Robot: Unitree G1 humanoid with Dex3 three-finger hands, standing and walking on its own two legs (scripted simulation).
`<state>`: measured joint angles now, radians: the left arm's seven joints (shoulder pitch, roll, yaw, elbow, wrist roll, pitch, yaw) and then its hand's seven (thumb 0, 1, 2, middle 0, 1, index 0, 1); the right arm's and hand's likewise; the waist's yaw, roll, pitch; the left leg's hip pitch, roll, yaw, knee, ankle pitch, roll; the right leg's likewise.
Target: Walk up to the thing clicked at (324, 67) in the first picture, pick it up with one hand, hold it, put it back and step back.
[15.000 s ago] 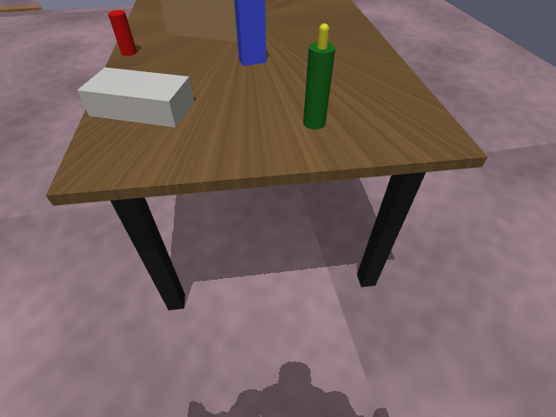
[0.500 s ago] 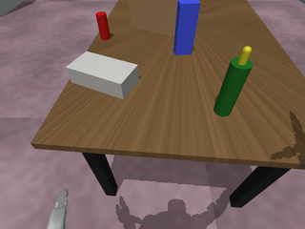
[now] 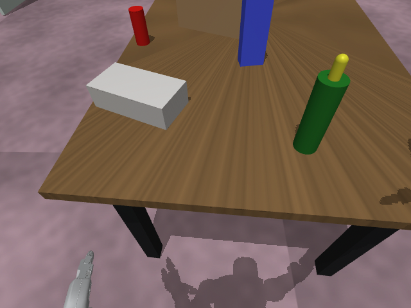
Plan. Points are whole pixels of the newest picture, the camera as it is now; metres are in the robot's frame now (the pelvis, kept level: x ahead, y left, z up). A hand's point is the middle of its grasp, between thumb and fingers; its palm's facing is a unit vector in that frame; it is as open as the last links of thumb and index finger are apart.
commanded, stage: go down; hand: right
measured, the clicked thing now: (320, 108) +0.51 -0.20 +0.12
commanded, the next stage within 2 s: approach in 1.12 s
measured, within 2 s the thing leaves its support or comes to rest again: neither
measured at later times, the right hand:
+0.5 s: hand out of the picture +0.40 -0.38 +0.18, palm faces +0.21 +0.98 +0.00, open 17.5 cm
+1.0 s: hand out of the picture +0.40 -0.39 +0.18, palm faces +0.21 +0.98 -0.01, open 17.4 cm
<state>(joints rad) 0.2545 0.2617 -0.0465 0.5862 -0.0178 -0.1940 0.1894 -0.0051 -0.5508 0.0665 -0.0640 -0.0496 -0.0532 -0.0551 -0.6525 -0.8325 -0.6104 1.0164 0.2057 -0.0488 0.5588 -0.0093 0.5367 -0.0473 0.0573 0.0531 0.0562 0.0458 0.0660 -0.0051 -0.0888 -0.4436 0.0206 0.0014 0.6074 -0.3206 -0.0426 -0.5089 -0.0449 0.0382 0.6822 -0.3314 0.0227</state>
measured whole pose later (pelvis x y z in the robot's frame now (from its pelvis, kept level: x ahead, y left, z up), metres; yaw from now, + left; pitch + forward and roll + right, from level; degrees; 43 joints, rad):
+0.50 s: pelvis +0.00 +0.00 -0.01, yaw +0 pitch +11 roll +2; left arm 0.25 0.26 -0.06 0.55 -0.01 -0.18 0.17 -0.01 -0.54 0.06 -0.06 -0.05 -0.05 -0.05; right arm -0.77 -0.93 -0.61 1.13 0.16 -0.05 0.57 -0.01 0.54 -0.04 0.06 0.05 0.06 0.05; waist 0.09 0.01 -0.09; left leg -0.52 0.02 0.01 0.66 -0.34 -0.04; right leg -0.59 -0.05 0.05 0.74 -0.35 0.02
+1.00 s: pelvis -0.01 -0.01 -0.01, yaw +0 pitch +12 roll +3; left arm 0.29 0.26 -0.06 0.46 -0.01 -0.18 0.16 -0.01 -0.55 0.06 -0.06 -0.05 -0.05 -0.05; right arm -0.79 -0.95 -0.60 1.15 0.14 -0.04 0.57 -0.01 0.53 -0.04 0.06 0.05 0.06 0.04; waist 0.10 0.00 -0.11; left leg -0.56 0.01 0.00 0.69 -0.34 -0.05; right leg -0.64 -0.05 0.04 0.78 -0.36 0.02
